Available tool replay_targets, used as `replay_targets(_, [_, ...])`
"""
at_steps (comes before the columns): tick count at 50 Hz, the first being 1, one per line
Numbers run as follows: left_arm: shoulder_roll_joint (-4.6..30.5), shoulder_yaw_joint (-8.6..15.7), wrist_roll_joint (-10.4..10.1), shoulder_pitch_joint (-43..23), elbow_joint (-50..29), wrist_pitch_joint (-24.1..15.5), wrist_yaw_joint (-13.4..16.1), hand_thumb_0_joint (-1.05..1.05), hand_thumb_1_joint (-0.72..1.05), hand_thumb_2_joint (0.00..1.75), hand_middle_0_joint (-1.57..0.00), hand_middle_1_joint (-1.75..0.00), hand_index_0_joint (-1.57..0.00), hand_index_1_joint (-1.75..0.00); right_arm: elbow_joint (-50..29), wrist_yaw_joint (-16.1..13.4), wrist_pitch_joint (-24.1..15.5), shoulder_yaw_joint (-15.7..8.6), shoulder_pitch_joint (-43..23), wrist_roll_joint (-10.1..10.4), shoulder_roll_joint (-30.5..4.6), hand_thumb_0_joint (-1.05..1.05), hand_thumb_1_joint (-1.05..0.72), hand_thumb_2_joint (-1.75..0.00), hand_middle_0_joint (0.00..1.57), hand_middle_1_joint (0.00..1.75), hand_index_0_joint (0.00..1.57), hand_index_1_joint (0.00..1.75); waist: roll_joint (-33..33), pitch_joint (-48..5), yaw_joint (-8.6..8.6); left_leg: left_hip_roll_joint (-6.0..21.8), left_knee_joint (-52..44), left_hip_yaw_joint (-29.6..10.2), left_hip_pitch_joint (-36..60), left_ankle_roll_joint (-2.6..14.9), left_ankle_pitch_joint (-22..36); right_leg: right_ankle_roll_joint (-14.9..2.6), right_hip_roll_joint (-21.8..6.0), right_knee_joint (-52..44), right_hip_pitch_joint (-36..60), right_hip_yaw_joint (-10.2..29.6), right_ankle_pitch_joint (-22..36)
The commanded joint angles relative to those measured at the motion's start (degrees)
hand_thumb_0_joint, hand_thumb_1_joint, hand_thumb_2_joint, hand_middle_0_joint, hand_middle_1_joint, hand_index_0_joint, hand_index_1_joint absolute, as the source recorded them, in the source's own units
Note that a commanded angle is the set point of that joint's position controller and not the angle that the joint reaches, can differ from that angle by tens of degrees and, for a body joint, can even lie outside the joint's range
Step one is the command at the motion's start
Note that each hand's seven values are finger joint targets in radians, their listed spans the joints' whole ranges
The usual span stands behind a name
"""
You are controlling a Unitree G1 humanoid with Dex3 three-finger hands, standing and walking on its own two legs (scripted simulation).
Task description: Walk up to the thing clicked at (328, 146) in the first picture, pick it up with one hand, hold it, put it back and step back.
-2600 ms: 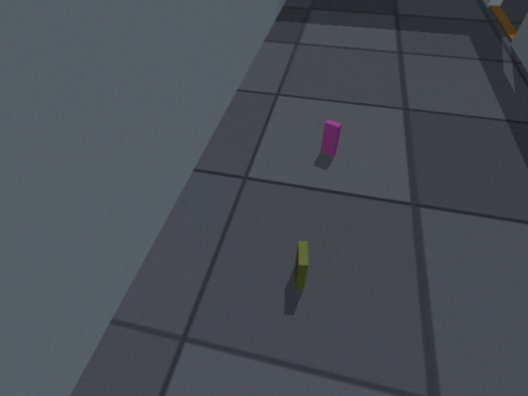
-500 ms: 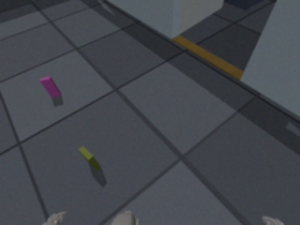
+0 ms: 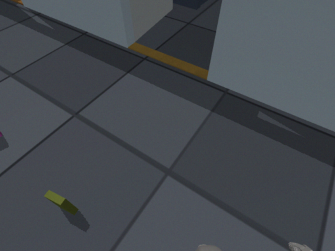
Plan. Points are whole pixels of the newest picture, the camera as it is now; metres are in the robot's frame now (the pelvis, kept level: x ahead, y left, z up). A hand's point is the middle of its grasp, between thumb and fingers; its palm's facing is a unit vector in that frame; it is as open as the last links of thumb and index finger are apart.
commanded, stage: walk up
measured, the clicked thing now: out of the picture +0.99 +1.24 -0.66
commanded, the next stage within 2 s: stand in 1.54 s
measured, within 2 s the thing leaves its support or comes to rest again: neither
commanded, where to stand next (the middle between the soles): +0.08 +0.00 m, yaw -14 degrees
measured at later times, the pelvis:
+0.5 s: pelvis -0.02 -0.01 -0.01, yaw -9 degrees
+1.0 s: pelvis -0.02 -0.01 +0.00, yaw -14 degrees
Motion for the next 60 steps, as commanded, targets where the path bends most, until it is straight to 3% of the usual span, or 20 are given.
replay_targets(1, [9.48,3.96,0.45,8.05,-0.94,-3.12,1.30,0.00,0.90,0.90,-0.20,-0.30,-0.20,-0.30,-5.34,-0.52,0.14,-4.34,-3.25,1.23,-13.22,0.00,-0.90,-0.90,0.20,0.30,0.20,0.30,6.67,-8.64,4.05,11.48,-1.48,-10.73,-2.07,8.22,8.52,-2.82,2.29,-16.35,11.97,-3.29,7.61])
replay_targets(2, [11.75,4.79,0.86,8.01,-0.73,-3.63,1.61,0.00,0.90,0.90,-0.20,-0.30,-0.20,-0.30,-5.06,-0.61,0.34,-3.35,-2.13,1.52,-10.21,0.00,-0.90,-0.90,0.20,0.30,0.20,0.30,-0.74,-8.93,4.34,7.78,6.41,-7.83,-7.29,4.95,2.30,-4.33,0.06,-20.55,15.56,4.14,5.65])
replay_targets(3, [16.38,5.86,1.56,5.81,-2.34,-4.09,1.84,0.00,0.90,0.90,-0.20,-0.30,-0.20,-0.30,-5.76,-0.52,0.49,-2.02,-1.56,2.04,-6.39,0.00,-0.90,-0.90,0.20,0.30,0.20,0.30,-16.38,-5.73,3.50,-0.40,18.18,-2.89,-18.83,0.28,-11.49,-9.03,-13.12,-27.14,15.58,27.77,4.45])
replay_targets(5, [18.51,5.60,1.23,1.19,-4.13,-3.61,2.18,0.00,0.90,0.90,-0.20,-0.30,-0.20,-0.30,-4.24,-1.65,1.14,-3.65,-4.36,1.37,-12.31,0.00,-0.90,-0.90,0.20,0.30,0.20,0.30,-11.07,-1.27,4.24,-0.45,25.19,-11.06,-13.72,-0.85,-17.71,-17.76,-20.22,-28.78,-0.72,36.56,0.22])
replay_targets(8, [12.91,4.11,0.40,-2.94,-4.09,-3.86,2.36,0.00,0.90,0.90,-0.20,-0.30,-0.20,-0.30,1.09,-1.30,0.72,-3.23,-0.32,2.27,-11.23,0.00,-0.90,-0.90,0.20,0.30,0.20,0.30,-8.76,-1.24,1.30,-0.63,23.83,-11.16,-13.95,-0.51,-8.53,-10.91,-9.33,-25.29,3.89,20.17,9.35])
replay_targets(18, [12.61,4.31,0.98,2.87,-3.67,-3.23,2.25,0.00,0.90,0.90,-0.20,-0.30,-0.20,-0.30,3.73,-2.07,-0.94,-2.28,-2.29,0.90,-10.56,0.00,-0.90,-0.90,0.20,0.30,0.20,0.30,-9.93,-8.30,4.85,-3.49,9.60,-8.92,-8.63,-0.88,-9.55,-12.43,-8.21,-19.42,9.12,20.82,21.07])
replay_targets(22, [10.81,3.03,0.04,-2.82,-4.44,-2.41,1.91,0.00,0.90,0.90,-0.20,-0.30,-0.20,-0.30,6.52,-2.33,-2.31,-2.22,2.77,0.71,-8.63,0.00,-0.90,-0.90,0.20,0.30,0.20,0.30,-5.53,-9.82,0.01,-5.46,-7.77,-7.60,7.53,0.85,0.86,-9.76,-6.82,-12.47,-1.27,17.44,22.43])
replay_targets(25, [7.75,1.47,-0.70,-2.04,-2.73,-2.33,2.38,0.00,0.90,0.90,-0.20,-0.30,-0.20,-0.30,4.64,-2.45,-3.07,-3.40,-2.38,0.14,-15.64,0.00,-0.90,-0.90,0.20,0.30,0.20,0.30,10.15,-8.01,1.01,17.28,-20.54,-36.14,6.70,11.43,-5.34,-1.69,5.58,5.23,-9.69,5.88,-5.49])
replay_targets(26, [11.40,2.43,-0.14,-2.00,-1.37,-2.46,2.68,0.00,0.90,0.90,-0.20,-0.30,-0.20,-0.30,4.70,-2.05,-3.12,-3.88,-4.09,0.43,-16.74,0.00,-0.90,-0.90,0.20,0.30,0.20,0.30,9.99,-5.93,1.03,20.56,-19.94,-37.81,1.33,15.42,-5.32,-1.42,2.81,10.16,-6.18,6.31,-8.43])
replay_targets(30, [9.71,2.28,-0.48,-1.74,1.87,-3.06,1.22,0.00,0.90,0.90,-0.20,-0.30,-0.20,-0.30,5.34,-2.01,-3.28,-2.33,-5.42,0.07,-13.11,0.00,-0.90,-0.90,0.20,0.30,0.20,0.30,11.04,-1.92,1.80,8.68,-16.86,-19.77,2.00,8.97,4.41,-1.82,2.49,1.96,-5.08,3.10,-1.52])
replay_targets(35, [7.52,1.70,0.00,2.54,6.12,-4.83,1.89,0.00,0.90,0.90,-0.20,-0.30,-0.20,-0.30,5.38,-1.07,-1.08,-1.78,-7.41,0.82,-12.69,0.00,-0.90,-0.90,0.20,0.30,0.20,0.30,12.56,-7.12,3.76,6.15,-6.46,-12.86,2.84,6.76,9.72,-2.08,3.81,-20.41,9.29,-2.89,9.47])
replay_targets(37, [11.54,2.93,0.77,2.91,7.02,-5.79,2.69,0.00,0.90,0.90,-0.20,-0.30,-0.20,-0.30,4.93,-1.05,-0.62,-0.57,-6.36,1.56,-8.55,0.00,-0.90,-0.90,0.20,0.30,0.20,0.30,2.50,-8.65,4.04,2.57,2.83,-9.84,-5.99,2.97,5.19,-4.04,-1.83,-21.99,18.14,9.55,14.39])
replay_targets(38, [14.74,3.34,1.12,0.96,6.12,-6.21,2.93,0.00,0.90,0.90,-0.20,-0.30,-0.20,-0.30,4.31,-0.95,-0.54,-0.03,-7.06,1.67,-6.94,0.00,-0.90,-0.90,0.20,0.30,0.20,0.30,-4.53,-7.42,3.41,-1.97,7.63,-7.31,-12.91,-0.11,-5.20,-8.95,-12.06,-25.53,17.12,26.65,10.55])
replay_targets(39, [17.48,3.58,0.86,-1.73,5.71,-6.04,2.83,0.00,0.90,0.90,-0.20,-0.30,-0.20,-0.30,5.47,-1.53,-0.13,-0.94,-7.16,1.46,-9.64,0.00,-0.90,-0.90,0.20,0.30,0.20,0.30,-5.27,-5.69,3.45,-1.32,11.11,-10.00,-8.95,0.13,-14.60,-15.25,-17.98,-25.45,9.00,31.45,8.51])
replay_targets(40, [16.84,3.39,0.60,-3.88,5.18,-5.76,2.66,0.00,0.90,0.90,-0.20,-0.30,-0.20,-0.30,6.51,-1.60,-0.32,-1.62,-5.91,1.13,-10.68,0.00,-0.90,-0.90,0.20,0.30,0.20,0.30,-5.28,-3.73,2.39,-0.63,11.20,-11.03,-5.21,0.42,-14.39,-16.38,-17.88,-24.92,3.22,30.22,7.73])
replay_targets(44, [11.11,1.37,0.13,-9.14,4.80,-5.51,2.22,0.00,0.90,0.90,-0.20,-0.30,-0.20,-0.30,10.38,-1.00,-1.66,-1.41,-1.98,1.84,-9.11,0.00,-0.90,-0.90,0.20,0.30,0.20,0.30,-6.23,-6.33,-0.71,-0.60,-7.41,-10.24,5.99,1.87,2.78,-7.04,-7.40,-19.09,0.55,13.14,14.93])
replay_targets(47, [7.42,0.00,-0.67,-6.39,6.37,-4.81,1.77,0.00,0.90,0.90,-0.20,-0.30,-0.20,-0.30,9.97,-1.38,-2.35,-2.02,-5.91,1.10,-12.94,0.00,-0.90,-0.90,0.20,0.30,0.20,0.30,-0.65,-8.41,1.80,8.91,-16.72,-24.04,7.19,6.62,-0.31,-2.33,1.01,-10.85,-1.49,5.45,9.91])
replay_targets(48, [8.39,0.37,-0.72,-4.48,8.12,-4.62,1.87,0.00,0.90,0.90,-0.20,-0.30,-0.20,-0.30,10.25,-0.98,-2.16,-1.97,-8.25,1.44,-13.79,0.00,-0.90,-0.90,0.20,0.30,0.20,0.30,0.50,-7.32,3.37,10.74,-17.15,-23.65,1.92,8.46,-6.52,-2.40,1.28,-11.40,4.16,2.94,3.10])
replay_targets(53, [12.14,0.81,-0.13,-7.79,10.06,-5.80,2.02,0.00,0.90,0.90,-0.20,-0.30,-0.20,-0.30,12.83,-0.67,-1.38,-0.29,-8.89,1.69,-9.63,0.00,-0.90,-0.90,0.20,0.30,0.20,0.30,-2.35,-4.79,1.54,-0.14,-8.01,-10.10,2.16,1.43,-1.65,-5.95,-6.73,-22.18,4.26,16.19,11.92])
replay_targets(60, [10.50,-0.18,-0.63,-9.41,12.51,-5.45,2.32,0.00,0.90,0.90,-0.20,-0.30,-0.20,-0.30,15.73,-0.84,-1.64,-0.29,-10.57,2.28,-10.08,0.00,-0.90,-0.90,0.20,0.30,0.20,0.30,-1.46,-9.37,2.12,2.47,-11.21,-10.84,8.23,2.63,10.33,-3.46,-3.80,-19.36,8.48,9.63,25.36])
